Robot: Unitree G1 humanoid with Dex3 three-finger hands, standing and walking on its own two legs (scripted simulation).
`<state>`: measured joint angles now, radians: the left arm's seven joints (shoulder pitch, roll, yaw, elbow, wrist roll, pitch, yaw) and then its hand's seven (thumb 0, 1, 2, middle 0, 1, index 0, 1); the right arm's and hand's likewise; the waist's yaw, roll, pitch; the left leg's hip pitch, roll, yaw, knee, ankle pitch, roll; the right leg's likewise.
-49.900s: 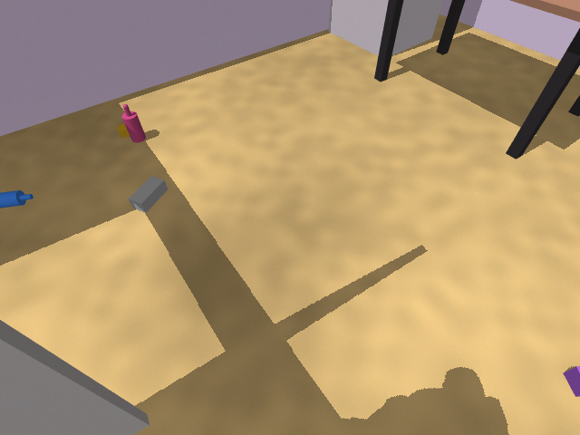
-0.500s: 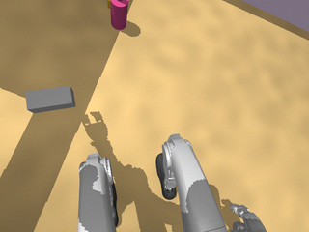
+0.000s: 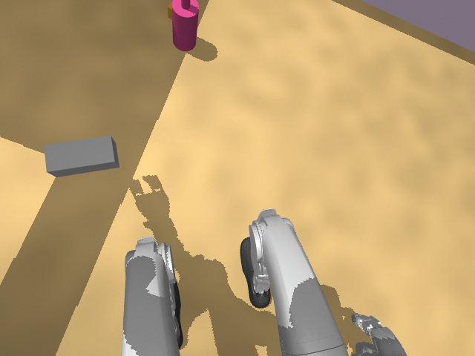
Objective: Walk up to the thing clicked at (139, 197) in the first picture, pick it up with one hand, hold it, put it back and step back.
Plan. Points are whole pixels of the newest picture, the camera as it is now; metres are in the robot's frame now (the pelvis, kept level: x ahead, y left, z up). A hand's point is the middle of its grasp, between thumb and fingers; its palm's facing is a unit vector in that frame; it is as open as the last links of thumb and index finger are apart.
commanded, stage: go down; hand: left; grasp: from above
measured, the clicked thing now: (83, 156) +0.56 +0.30 -0.48
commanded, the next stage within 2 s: withdraw in 0.42 s
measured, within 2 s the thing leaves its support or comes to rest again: neither
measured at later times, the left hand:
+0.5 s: hand out of the picture +0.52 +0.36 -0.02, palm faces -0.44 -0.07 -0.89, open 14.0 cm
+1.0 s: hand (25, 124) +0.53 +0.30 -0.16, palm faces -0.46 -0.04 -0.89, open 13.9 cm
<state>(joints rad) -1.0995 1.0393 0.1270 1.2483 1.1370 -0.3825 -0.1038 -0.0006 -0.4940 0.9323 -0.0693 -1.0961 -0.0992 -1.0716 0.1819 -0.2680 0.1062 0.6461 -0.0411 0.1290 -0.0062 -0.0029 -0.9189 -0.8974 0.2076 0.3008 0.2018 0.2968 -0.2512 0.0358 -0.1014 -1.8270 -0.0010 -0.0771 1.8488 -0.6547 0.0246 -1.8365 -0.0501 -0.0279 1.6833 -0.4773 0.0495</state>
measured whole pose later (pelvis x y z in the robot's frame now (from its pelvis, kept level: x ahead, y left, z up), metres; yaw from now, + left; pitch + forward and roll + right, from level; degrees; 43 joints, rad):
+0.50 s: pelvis +0.00 +0.00 +0.01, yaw +0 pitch +36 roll -7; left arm -1.13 1.06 0.12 1.28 1.15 -0.38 -0.10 0.00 -0.52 0.95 -0.07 -1.09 -0.09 -1.07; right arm 0.20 -0.27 0.11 0.65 -0.04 0.13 -0.01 0.00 -0.92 -0.90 0.21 0.30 0.20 0.30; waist -0.26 0.03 -0.09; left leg -1.79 0.00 -0.07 1.81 -0.65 0.03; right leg -1.80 -0.04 -0.02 1.65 -0.47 0.05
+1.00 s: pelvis +0.00 +0.00 -0.05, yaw -1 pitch +39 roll -7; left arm -1.19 0.97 0.06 1.47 1.28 -0.36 0.16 0.00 -0.51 0.96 -0.08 -1.08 -0.10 -1.07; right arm 0.18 -0.28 0.12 0.65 -0.08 0.10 0.04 0.00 -0.91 -0.90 0.21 0.30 0.20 0.30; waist -0.32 0.01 -0.09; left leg -2.00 -0.01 -0.08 2.01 -0.69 0.02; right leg -2.02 -0.05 -0.02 1.85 -0.50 0.05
